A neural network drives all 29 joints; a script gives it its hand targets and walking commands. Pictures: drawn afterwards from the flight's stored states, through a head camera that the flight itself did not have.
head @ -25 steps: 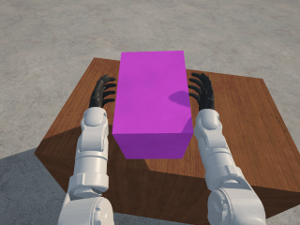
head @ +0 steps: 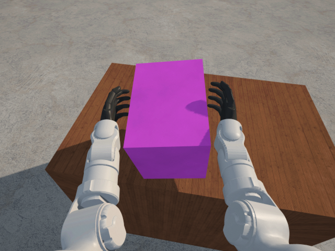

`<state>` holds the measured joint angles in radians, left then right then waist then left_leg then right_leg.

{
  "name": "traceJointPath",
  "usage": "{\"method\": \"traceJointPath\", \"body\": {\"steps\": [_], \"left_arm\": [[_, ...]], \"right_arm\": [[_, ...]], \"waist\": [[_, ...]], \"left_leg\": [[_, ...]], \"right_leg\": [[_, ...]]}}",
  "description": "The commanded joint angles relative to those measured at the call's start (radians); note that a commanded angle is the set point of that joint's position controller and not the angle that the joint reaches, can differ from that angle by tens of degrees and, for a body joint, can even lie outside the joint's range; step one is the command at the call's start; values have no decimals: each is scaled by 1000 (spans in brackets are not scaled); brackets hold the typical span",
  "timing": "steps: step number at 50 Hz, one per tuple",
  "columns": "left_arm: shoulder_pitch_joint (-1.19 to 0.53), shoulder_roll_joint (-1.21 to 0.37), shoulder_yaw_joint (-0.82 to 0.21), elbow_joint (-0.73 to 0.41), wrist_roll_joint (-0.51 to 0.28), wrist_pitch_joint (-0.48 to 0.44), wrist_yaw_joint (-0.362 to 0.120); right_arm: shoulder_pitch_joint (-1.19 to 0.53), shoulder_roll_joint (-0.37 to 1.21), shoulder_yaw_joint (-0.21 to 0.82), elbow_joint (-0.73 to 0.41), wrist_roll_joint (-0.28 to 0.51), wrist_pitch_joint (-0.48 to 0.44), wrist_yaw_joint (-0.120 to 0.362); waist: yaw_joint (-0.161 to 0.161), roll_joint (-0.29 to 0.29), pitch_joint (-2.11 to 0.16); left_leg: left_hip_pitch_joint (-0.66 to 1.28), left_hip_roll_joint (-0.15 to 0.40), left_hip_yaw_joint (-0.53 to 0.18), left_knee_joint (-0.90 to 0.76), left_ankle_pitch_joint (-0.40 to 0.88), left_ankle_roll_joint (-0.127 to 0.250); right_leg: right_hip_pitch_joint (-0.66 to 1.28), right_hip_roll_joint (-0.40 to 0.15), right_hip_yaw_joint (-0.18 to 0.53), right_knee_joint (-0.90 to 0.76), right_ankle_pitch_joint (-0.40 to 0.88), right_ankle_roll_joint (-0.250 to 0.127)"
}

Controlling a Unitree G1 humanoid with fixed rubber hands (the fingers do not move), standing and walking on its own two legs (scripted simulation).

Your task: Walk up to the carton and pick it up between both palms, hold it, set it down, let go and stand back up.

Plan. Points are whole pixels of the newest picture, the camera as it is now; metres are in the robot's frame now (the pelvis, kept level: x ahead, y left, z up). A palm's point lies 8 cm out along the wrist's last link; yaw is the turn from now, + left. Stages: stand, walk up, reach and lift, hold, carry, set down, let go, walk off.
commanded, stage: set down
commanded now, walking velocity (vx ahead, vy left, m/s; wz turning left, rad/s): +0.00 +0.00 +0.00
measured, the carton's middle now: (171, 122) +0.47 -0.03 +0.03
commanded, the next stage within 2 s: none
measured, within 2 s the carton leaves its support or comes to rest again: neither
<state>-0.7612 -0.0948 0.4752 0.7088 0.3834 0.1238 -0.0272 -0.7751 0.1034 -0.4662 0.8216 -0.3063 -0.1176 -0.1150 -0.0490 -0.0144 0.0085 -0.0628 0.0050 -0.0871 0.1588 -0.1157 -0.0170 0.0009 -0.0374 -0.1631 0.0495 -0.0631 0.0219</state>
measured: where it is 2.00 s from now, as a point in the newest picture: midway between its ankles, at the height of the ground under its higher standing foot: outside the picture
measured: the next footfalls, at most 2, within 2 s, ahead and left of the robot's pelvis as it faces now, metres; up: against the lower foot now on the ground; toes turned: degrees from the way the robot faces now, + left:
none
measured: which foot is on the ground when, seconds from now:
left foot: down 0.00-1.00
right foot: down 0.00-1.00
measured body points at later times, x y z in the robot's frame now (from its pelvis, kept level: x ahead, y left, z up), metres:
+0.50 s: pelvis +0.01 +0.00 +0.00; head +0.05 +0.00 +0.45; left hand +0.45 +0.13 +0.10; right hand +0.43 -0.16 +0.12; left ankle -0.02 +0.13 -0.76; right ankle -0.03 -0.12 -0.76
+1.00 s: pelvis +0.01 +0.01 -0.01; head +0.08 +0.01 +0.44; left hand +0.51 +0.12 +0.12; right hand +0.48 -0.16 +0.12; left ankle -0.02 +0.13 -0.76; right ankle -0.03 -0.12 -0.76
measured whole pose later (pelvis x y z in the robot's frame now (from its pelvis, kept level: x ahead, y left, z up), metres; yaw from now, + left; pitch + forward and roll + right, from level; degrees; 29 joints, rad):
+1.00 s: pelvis +0.01 +0.01 -0.01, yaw -6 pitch +20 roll +0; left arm -1.14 0.18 0.25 1.29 0.02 -0.09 0.07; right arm -1.08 -0.04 -0.29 1.16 -0.12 -0.05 -0.21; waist -0.01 -0.02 -0.23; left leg -0.39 0.00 0.02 0.09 -0.06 0.00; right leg -0.40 -0.05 -0.06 0.06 -0.01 0.03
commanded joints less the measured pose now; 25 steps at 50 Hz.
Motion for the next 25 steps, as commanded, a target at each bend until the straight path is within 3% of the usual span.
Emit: {"method": "traceJointPath", "body": {"steps": [1, 10, 25], "left_arm": [[-607, -359, -281, -65, -34, -86, -119], [-632, -352, -246, -21, -21, -101, -113], [-668, -324, -183, 44, -3, -128, -117]], "right_arm": [[-517, 348, 271, -52, -39, -37, 130], [-530, 362, 228, -40, -78, -20, 147], [-550, 402, 167, -44, -150, -1, 160]], "waist": [[-5, 27, -520], [5, 37, -537], [15, 25, -584]], "left_leg": [[-78, -39, 66, 1, 314, -17], [-54, -35, 63, 15, 340, -23], [-136, -34, 70, 1, 347, 5]], "right_leg": [[365, 61, 16, 147, 472, 22], [307, 65, 12, 143, 458, 19], [351, 54, 22, 175, 534, 27]]}}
